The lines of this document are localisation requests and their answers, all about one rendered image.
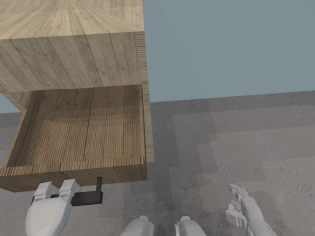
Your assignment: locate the right robot hand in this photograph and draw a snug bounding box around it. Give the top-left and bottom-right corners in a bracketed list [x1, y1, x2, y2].
[226, 183, 265, 230]

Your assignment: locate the cabinet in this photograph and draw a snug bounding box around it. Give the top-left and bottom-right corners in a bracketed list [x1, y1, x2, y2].
[0, 0, 155, 163]

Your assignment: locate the handle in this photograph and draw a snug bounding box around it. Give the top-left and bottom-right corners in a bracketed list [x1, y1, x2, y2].
[31, 176, 103, 207]

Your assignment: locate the drawer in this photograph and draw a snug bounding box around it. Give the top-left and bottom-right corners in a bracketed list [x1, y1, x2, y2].
[0, 84, 148, 193]

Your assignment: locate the right robot shin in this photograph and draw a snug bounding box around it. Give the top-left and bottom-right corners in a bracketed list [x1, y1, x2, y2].
[179, 216, 191, 222]

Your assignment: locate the left robot hand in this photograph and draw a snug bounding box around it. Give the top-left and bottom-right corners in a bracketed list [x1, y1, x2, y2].
[25, 178, 82, 236]

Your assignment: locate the robot right thigh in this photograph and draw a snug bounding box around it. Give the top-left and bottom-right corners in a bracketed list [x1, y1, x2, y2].
[174, 220, 207, 236]

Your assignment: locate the right robot forearm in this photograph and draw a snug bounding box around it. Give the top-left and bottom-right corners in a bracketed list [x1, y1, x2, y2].
[246, 219, 278, 236]

